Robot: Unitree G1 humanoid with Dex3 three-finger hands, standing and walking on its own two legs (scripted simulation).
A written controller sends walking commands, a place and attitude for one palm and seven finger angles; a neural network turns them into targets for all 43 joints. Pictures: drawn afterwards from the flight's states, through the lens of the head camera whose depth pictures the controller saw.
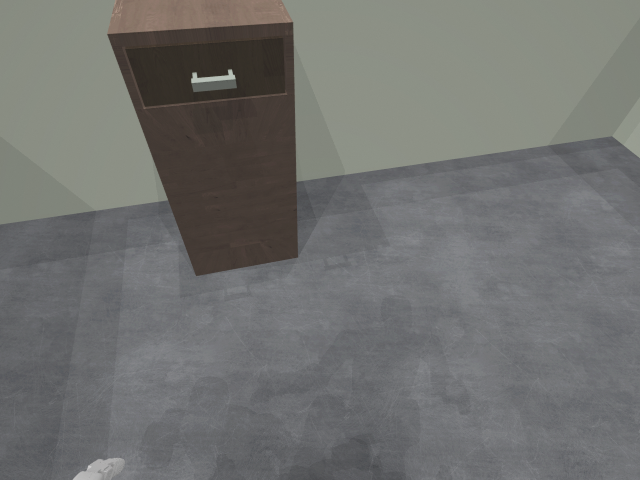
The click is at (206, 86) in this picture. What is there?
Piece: drawer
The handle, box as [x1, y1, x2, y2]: [191, 69, 236, 91]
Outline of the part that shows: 234,75 232,74 231,69 228,70 229,74 225,76 198,78 196,76 196,72 192,73 193,77 191,79 193,91 236,87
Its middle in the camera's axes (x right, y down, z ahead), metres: -0.26 -0.38 +0.92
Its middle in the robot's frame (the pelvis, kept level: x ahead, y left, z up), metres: +0.94 +0.30 +0.02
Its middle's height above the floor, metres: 0.79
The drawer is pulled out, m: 0.00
